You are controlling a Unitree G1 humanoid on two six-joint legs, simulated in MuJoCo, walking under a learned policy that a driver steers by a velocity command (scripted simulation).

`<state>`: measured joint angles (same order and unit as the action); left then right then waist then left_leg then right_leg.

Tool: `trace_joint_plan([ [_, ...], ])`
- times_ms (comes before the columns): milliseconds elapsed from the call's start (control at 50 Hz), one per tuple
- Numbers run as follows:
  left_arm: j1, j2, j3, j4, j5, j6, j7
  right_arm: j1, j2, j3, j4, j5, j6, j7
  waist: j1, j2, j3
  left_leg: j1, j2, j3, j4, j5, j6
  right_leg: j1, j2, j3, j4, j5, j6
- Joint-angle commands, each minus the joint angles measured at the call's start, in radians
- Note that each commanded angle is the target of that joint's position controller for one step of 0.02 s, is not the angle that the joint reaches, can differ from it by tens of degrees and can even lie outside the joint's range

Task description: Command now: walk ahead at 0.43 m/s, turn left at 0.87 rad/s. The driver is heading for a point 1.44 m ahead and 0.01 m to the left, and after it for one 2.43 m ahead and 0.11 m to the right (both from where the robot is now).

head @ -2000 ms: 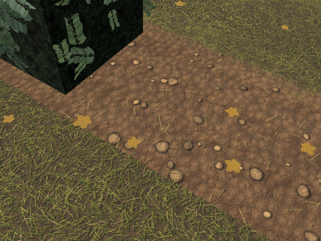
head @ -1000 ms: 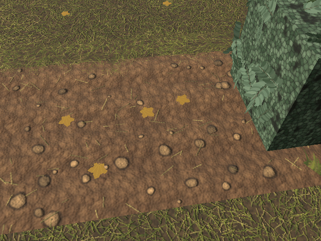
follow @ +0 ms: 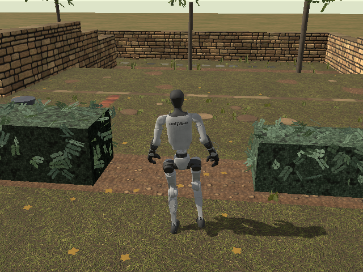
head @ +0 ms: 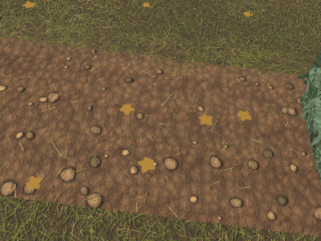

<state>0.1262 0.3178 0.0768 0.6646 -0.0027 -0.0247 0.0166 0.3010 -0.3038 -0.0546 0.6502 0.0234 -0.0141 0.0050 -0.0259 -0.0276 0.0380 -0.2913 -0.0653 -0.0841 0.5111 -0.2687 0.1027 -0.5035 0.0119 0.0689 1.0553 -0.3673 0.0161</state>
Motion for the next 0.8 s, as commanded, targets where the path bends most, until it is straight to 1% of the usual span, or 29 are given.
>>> trace_joint_plan([
  [20, -0.097, 0.093, 0.031, -0.081, 0.003, -0.064, -0.017, 0.028, -0.182, -0.048, -0.071, -0.004, -0.028, -0.029, -0.01, 0.122, -0.047, 0.203, 0.229, -0.443, -0.34, -0.317, 0.124, -0.186, -0.011, 0.055, -0.135, 0.167, 0.007],
  [60, -0.116, 0.075, 0.028, -0.076, 0.004, -0.079, -0.016, 0.064, -0.181, -0.047, -0.06, 0.0, -0.033, -0.036, -0.014, 0.127, -0.038, 0.211, 0.209, -0.429, -0.333, -0.265, 0.123, -0.186, 0.01, 0.055, -0.226, 0.215, 0.026],
  [120, -0.155, 0.065, 0.024, -0.082, -0.006, -0.09, -0.015, 0.066, -0.175, -0.042, -0.057, 0.006, -0.029, -0.041, -0.02, 0.179, -0.007, 0.158, 0.177, -0.418, -0.318, -0.214, 0.119, -0.145, 0.036, 0.054, -0.342, 0.25, 0.06],
  [220, -0.255, 0.049, 0.014, -0.119, -0.021, -0.113, -0.026, 0.06, -0.172, -0.041, -0.053, 0.028, -0.022, -0.038, -0.053, 0.195, 0.019, 0.095, 0.149, -0.468, -0.262, -0.178, 0.111, -0.036, 0.058, 0.062, -0.503, 0.24, 0.078],
  [260, -0.243, 0.06, 0.015, -0.114, -0.029, -0.124, -0.032, 0.043, -0.156, -0.035, -0.051, 0.026, -0.022, -0.034, -0.056, 0.208, 0.008, 0.087, 0.159, -0.473, -0.247, -0.152, 0.107, 0.052, 0.043, 0.046, -0.547, 0.27, 0.072],
  [300, -0.217, 0.082, 0.021, -0.111, -0.032, -0.136, -0.035, 0.048, -0.132, -0.027, -0.04, 0.024, -0.024, -0.027, -0.05, 0.221, 0.001, 0.103, 0.18, -0.491, -0.229, -0.086, 0.106, 0.135, 0.02, 0.027, -0.582, 0.278, 0.047],
  [320, -0.18, 0.091, 0.026, -0.104, -0.03, -0.14, -0.034, 0.047, -0.122, -0.023, -0.035, 0.024, -0.025, -0.023, -0.028, 0.22, -0.009, 0.112, 0.183, -0.484, -0.204, -0.011, 0.101, 0.193, 0.013, 0.007, -0.624, 0.28, 0.024],
  [340, -0.105, 0.113, 0.038, -0.085, -0.028, -0.141, -0.028, 0.05, -0.107, -0.016, -0.032, 0.015, -0.027, -0.018, 0.008, 0.209, -0.053, 0.113, 0.164, -0.456, -0.14, 0.126, 0.089, 0.307, 0.014, -0.013, -0.658, 0.264, -0.007],
  [360, 0.036, 0.149, 0.054, -0.06, -0.024, -0.14, -0.018, 0.032, -0.079, -0.004, -0.039, -0.002, -0.032, -0.008, 0.078, 0.171, -0.154, 0.057, 0.124, -0.39, 0.046, 0.23, 0.063, 0.51, -0.046, 0.038, -0.642, 0.227, -0.056],
  [380, 0.23, 0.202, 0.061, -0.043, -0.006, -0.136, -0.013, 0.057, -0.013, 0.021, -0.055, -0.027, -0.039, 0.001, 0.133, 0.007, -0.316, -0.127, 0.043, -0.278, 0.378, 0.057, 0.019, 0.814, -0.223, 0.264, -0.609, 0.071, -0.15],
  [400, 0.302, 0.236, 0.071, -0.001, 0.008, -0.131, -0.034, 0.101, 0.008, 0.031, -0.081, 0.036, -0.054, -0.01, 0.106, -0.304, -0.313, -0.451, -0.04, -0.176, 0.65, -0.246, -0.039, 0.947, -0.386, 0.717, -0.759, -0.293, -0.269],
  [420, 0.275, 0.153, 0.055, -0.003, -0.005, -0.126, -0.043, 0.037, -0.088, 0.016, -0.066, 0.053, -0.058, -0.021, 0.125, -0.183, -0.147, -0.592, 0.044, -0.128, 0.742, -0.192, -0.038, 0.854, -0.393, 0.713, -0.792, -0.402, -0.247],
  [440, 0.285, 0.102, 0.039, 0.007, -0.004, -0.118, -0.037, -0.053, -0.115, 0.01, -0.068, 0.028, -0.063, -0.021, 0.149, -0.1, -0.044, -0.627, 0.068, -0.104, 0.769, -0.111, -0.035, 0.776, -0.344, 0.583, -0.795, -0.3, -0.226],
  [460, 0.312, 0.088, 0.029, 0.016, 0.005, -0.11, -0.034, -0.096, -0.095, 0.016, -0.071, 0.009, -0.071, -0.017, 0.151, -0.025, -0.009, -0.63, 0.085, -0.089, 0.773, -0.069, -0.031, 0.723, -0.305, 0.49, -0.812, -0.218, -0.227],
  [480, 0.321, 0.071, 0.02, 0.03, 0.014, -0.106, -0.034, -0.135, -0.075, 0.018, -0.085, 0.001, -0.081, -0.009, 0.138, -0.008, 0.033, -0.634, 0.1, -0.085, 0.742, -0.038, -0.027, 0.67, -0.274, 0.431, -0.834, -0.163, -0.23],
  [500, 0.32, 0.045, 0.006, 0.039, 0.021, -0.106, -0.034, -0.146, -0.053, 0.021, -0.092, 0.006, -0.084, 0.0, 0.113, -0.035, 0.046, -0.616, 0.118, -0.079, 0.722, -0.017, -0.022, 0.622, -0.249, 0.38, -0.856, -0.127, -0.22],
  [520, 0.316, 0.023, -0.004, 0.046, 0.016, -0.106, -0.037, -0.149, -0.034, 0.026, -0.095, 0.013, -0.084, 0.006, 0.095, -0.06, 0.058, -0.612, 0.128, -0.066, 0.705, -0.007, -0.022, 0.584, -0.233, 0.342, -0.875, -0.09, -0.218],
  [540, 0.312, 0.016, -0.01, 0.054, 0.004, -0.106, -0.038, -0.154, -0.017, 0.032, -0.1, 0.014, -0.081, 0.011, 0.076, -0.069, 0.072, -0.623, 0.141, -0.052, 0.686, 0.001, -0.026, 0.548, -0.227, 0.311, -0.889, -0.051, -0.22],
  [560, 0.311, 0.018, -0.013, 0.062, -0.004, -0.106, -0.038, -0.17, -0.006, 0.037, -0.108, 0.009, -0.081, 0.016, 0.063, -0.062, 0.091, -0.644, 0.151, -0.036, 0.667, 0.027, -0.035, 0.514, -0.223, 0.282, -0.905, 0.005, -0.224],
  [600, 0.307, 0.037, -0.015, 0.075, -0.009, -0.106, -0.03, -0.237, -0.001, 0.047, -0.135, -0.007, -0.088, 0.025, 0.058, -0.033, 0.123, -0.654, 0.161, 0.013, 0.571, 0.122, -0.061, 0.448, -0.205, 0.204, -0.945, 0.167, -0.229],
  [640, 0.319, 0.052, -0.019, 0.094, -0.015, -0.104, -0.021, -0.336, 0.016, 0.061, -0.166, -0.019, -0.102, 0.036, 0.079, -0.021, 0.138, -0.532, 0.154, 0.082, 0.391, 0.25, -0.072, 0.359, -0.172, 0.104, -0.999, 0.326, -0.209],
  [660, 0.36, 0.056, -0.021, 0.113, -0.025, -0.104, -0.017, -0.395, 0.03, 0.066, -0.188, -0.023, -0.111, 0.043, 0.101, -0.012, 0.144, -0.443, 0.142, 0.102, 0.307, 0.312, -0.072, 0.322, -0.174, 0.095, -1.035, 0.374, -0.206],
  [680, 0.384, 0.064, -0.023, 0.129, -0.033, -0.101, -0.014, -0.427, 0.031, 0.066, -0.203, -0.018, -0.12, 0.051, 0.103, -0.01, 0.148, -0.361, 0.124, 0.104, 0.231, 0.361, -0.07, 0.31, -0.18, 0.084, -1.054, 0.405, -0.201],
  [700, 0.399, 0.077, -0.023, 0.141, -0.037, -0.096, -0.011, -0.443, 0.021, 0.06, -0.209, -0.011, -0.125, 0.057, 0.098, -0.017, 0.145, -0.299, 0.102, 0.107, 0.167, 0.381, -0.07, 0.329, -0.187, 0.072, -1.057, 0.45, -0.199],
  [720, 0.408, 0.094, -0.023, 0.15, -0.038, -0.09, -0.009, -0.45, -0.002, 0.048, -0.213, -0.007, -0.128, 0.059, 0.086, -0.032, 0.129, -0.248, 0.077, 0.109, 0.119, 0.373, -0.067, 0.375, -0.199, 0.066, -1.031, 0.551, -0.194],
  [740, 0.411, 0.113, -0.023, 0.158, -0.03, -0.086, -0.007, -0.425, -0.04, 0.03, -0.212, -0.003, -0.128, 0.056, 0.054, -0.06, 0.084, -0.176, 0.05, 0.106, 0.088, 0.345, -0.057, 0.434, -0.214, 0.065, -0.965, 0.751, -0.18],
  [760, 0.419, 0.139, -0.02, 0.169, -0.018, -0.08, -0.006, -0.365, -0.081, 0.01, -0.204, 0.0, -0.122, 0.046, 0.01, -0.109, 0.012, -0.078, 0.02, 0.108, 0.09, 0.292, -0.045, 0.492, -0.229, 0.069, -0.869, 0.971, -0.164],
  [780, 0.415, 0.164, -0.017, 0.179, -0.001, -0.069, -0.006, -0.233, -0.126, -0.014, -0.181, 0.008, -0.111, 0.031, -0.073, -0.161, -0.081, 0.079, -0.004, 0.111, 0.107, 0.22, -0.028, 0.509, -0.232, 0.065, -0.699, 1.159, -0.148],
  [800, 0.376, 0.175, -0.019, 0.175, 0.011, -0.058, -0.005, -0.029, -0.154, -0.035, -0.139, 0.019, -0.094, 0.012, -0.201, -0.174, -0.173, 0.339, 0.032, 0.097, 0.107, 0.187, -0.018, 0.381, -0.202, 0.04, -0.447, 1.153, -0.113],
])
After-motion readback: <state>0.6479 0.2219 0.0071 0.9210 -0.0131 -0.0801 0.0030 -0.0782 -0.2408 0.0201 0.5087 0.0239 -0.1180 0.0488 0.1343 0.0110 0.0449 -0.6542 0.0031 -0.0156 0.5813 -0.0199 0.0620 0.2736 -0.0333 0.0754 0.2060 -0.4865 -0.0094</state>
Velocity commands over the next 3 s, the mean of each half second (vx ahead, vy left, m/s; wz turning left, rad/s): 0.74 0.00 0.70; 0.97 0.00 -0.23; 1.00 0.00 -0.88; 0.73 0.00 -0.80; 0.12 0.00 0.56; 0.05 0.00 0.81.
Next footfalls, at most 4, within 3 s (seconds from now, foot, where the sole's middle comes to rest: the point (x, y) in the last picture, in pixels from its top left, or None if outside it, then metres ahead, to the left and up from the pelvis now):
0.36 right None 0.29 -0.11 -0.78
0.82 left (79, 196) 0.64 0.30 -0.78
1.28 right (123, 114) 1.09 0.14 -0.78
1.72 left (113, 57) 1.54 0.22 -0.78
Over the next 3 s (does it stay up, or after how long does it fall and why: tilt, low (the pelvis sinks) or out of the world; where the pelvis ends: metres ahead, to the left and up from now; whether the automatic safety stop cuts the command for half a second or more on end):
stays up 1.61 0.05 -0.01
